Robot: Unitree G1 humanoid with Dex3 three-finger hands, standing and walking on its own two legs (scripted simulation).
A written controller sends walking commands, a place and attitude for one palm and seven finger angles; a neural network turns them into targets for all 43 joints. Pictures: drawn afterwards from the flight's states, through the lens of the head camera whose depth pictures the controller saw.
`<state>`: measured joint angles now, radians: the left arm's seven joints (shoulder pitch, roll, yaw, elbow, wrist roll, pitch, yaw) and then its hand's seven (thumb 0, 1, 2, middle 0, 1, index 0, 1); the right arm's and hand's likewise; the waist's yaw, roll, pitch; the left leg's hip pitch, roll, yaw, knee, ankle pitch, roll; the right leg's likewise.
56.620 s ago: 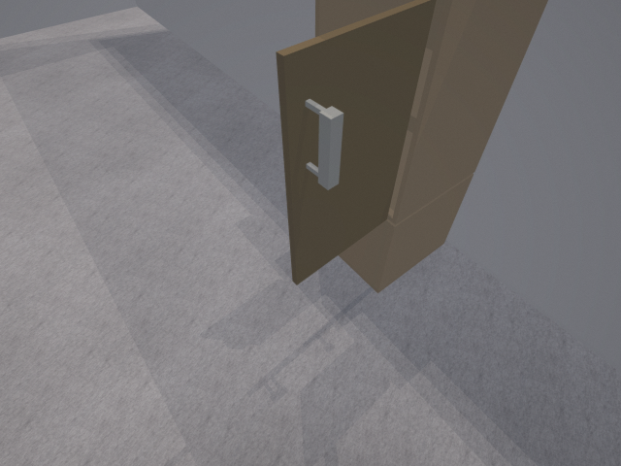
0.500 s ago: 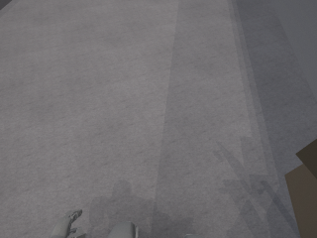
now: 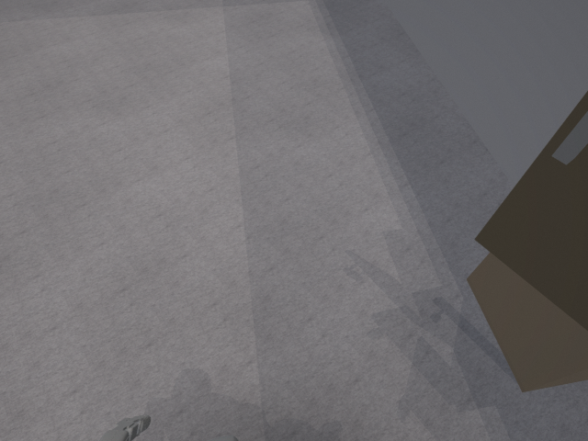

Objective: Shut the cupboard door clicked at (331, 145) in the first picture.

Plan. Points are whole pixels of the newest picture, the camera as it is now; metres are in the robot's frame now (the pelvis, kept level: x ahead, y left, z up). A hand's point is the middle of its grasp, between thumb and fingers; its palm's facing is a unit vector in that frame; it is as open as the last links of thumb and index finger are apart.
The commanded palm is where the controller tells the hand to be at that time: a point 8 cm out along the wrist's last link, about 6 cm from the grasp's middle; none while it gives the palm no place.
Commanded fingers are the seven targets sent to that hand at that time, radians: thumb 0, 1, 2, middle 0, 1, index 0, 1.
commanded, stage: turn to face it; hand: left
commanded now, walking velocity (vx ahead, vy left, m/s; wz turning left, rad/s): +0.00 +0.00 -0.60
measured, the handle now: out of the picture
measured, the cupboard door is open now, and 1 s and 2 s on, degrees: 27 27 27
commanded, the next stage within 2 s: take the last steps up to it in 1.36 s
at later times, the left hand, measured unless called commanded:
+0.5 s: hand (173, 406) +0.18 +0.21 -0.15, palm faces -0.24 -0.95 -0.18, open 7.4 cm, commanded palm none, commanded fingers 0.00 0.90 0.90 -0.20 -0.30 -0.20 -0.30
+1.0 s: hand (219, 381) +0.22 +0.15 -0.16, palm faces -0.52 -0.83 -0.21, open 7.4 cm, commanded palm none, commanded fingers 0.00 0.90 0.90 -0.20 -0.30 -0.20 -0.30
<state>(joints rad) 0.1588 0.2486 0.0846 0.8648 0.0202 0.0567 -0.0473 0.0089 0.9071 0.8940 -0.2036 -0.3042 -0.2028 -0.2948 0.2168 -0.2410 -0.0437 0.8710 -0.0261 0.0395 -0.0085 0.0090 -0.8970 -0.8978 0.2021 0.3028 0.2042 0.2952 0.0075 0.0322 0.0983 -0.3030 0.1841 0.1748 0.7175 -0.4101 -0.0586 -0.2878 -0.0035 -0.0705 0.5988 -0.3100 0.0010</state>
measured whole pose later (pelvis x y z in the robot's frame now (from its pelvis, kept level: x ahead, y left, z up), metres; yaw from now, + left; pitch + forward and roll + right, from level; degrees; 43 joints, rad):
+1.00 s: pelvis +0.03 +0.02 +0.00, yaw -34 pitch +2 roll -1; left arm 0.16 0.24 0.07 0.90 0.01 0.07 -0.02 0.01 0.90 0.89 -0.21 -0.30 -0.21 -0.30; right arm 0.19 -0.23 -0.03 0.86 -0.02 0.02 -0.01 0.01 -0.90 -0.90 0.20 0.30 0.20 0.29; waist 0.00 -0.03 0.07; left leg -0.35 0.06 0.07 0.62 -0.30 -0.02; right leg -0.36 0.03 0.11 0.68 -0.38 0.03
